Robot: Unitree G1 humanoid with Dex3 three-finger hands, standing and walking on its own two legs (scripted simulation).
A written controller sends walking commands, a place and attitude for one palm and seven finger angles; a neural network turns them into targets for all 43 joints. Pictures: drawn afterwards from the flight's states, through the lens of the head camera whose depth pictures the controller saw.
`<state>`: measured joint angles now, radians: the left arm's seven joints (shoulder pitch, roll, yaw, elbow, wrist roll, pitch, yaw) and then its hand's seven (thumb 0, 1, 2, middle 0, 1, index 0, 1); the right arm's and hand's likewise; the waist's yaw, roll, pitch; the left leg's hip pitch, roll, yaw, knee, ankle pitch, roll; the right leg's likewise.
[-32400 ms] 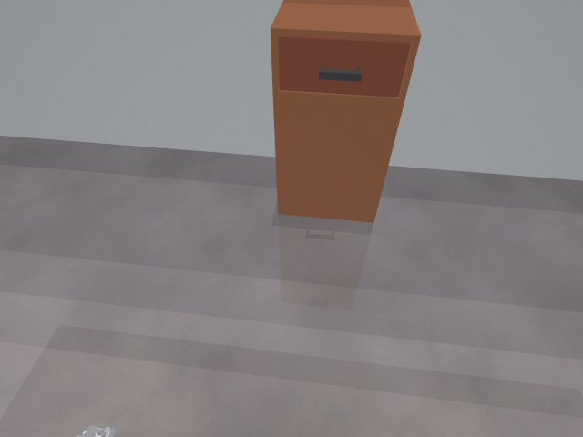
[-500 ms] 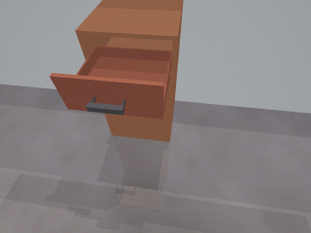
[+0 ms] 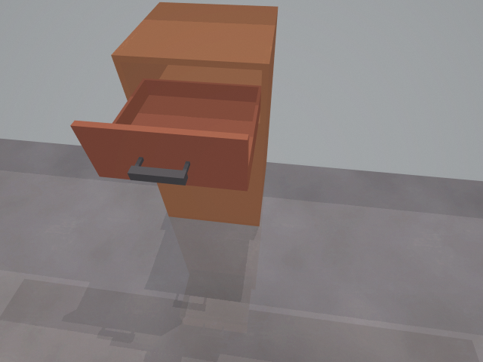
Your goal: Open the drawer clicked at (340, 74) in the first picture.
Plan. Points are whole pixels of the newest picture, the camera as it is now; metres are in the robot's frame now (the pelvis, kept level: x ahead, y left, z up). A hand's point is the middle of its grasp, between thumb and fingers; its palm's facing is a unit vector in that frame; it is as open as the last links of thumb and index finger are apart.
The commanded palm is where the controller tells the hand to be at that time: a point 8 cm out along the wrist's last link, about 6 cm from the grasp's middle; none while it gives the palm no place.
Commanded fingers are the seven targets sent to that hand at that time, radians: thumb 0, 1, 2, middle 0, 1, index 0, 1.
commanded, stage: look to check the result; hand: left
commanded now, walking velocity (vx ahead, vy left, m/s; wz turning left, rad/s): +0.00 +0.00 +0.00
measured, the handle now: (160, 169) +0.54 +0.23 -0.04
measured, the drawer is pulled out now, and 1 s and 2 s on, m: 0.30 0.30 0.30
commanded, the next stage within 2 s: stand and wait in 0.52 s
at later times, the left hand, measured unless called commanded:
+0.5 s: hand out of the picture +0.01 +0.16 -0.17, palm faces +0.04 -0.98 -0.20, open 7.4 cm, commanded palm none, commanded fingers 0.00 0.90 0.90 -0.20 -0.30 -0.20 -0.30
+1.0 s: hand out of the picture +0.02 +0.16 -0.17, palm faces +0.04 -0.98 -0.20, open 7.4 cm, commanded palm none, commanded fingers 0.00 0.90 0.90 -0.20 -0.30 -0.20 -0.30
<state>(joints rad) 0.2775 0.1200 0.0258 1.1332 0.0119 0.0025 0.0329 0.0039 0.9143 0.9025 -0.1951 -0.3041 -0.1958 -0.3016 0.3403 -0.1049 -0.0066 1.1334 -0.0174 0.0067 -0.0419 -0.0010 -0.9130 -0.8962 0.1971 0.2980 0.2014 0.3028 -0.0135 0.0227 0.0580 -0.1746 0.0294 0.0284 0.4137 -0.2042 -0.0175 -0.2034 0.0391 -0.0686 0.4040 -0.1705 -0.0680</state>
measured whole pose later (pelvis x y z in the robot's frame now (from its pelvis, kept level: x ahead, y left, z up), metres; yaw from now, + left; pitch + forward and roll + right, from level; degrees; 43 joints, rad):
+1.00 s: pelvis +0.02 -0.01 +0.00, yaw +0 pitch -1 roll +0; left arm 0.27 0.12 0.02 1.15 0.01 -0.01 0.04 0.00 0.91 0.90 -0.20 -0.30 -0.20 -0.30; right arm 0.30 -0.11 0.00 1.14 -0.02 0.00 -0.04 0.00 -0.91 -0.90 0.20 0.30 0.20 0.30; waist -0.01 0.03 0.07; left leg -0.13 0.04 0.03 0.38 -0.22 -0.03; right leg -0.16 0.05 -0.07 0.37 -0.19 -0.07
